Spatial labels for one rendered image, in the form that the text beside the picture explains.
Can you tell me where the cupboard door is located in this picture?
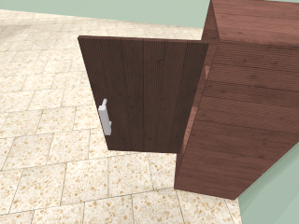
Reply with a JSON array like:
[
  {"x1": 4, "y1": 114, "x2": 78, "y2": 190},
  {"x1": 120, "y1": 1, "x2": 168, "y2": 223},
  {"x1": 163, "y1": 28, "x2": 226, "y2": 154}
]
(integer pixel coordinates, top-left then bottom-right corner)
[{"x1": 78, "y1": 35, "x2": 209, "y2": 154}]

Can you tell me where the handle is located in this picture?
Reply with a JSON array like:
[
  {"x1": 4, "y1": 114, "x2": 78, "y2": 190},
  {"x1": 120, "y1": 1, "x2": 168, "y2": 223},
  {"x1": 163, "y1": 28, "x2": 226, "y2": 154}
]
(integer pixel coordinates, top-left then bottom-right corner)
[{"x1": 98, "y1": 99, "x2": 112, "y2": 135}]

